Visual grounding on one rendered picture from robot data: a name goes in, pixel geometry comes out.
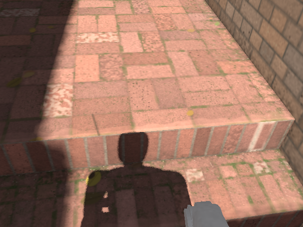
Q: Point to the robot right thigh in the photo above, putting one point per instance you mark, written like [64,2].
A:
[204,214]

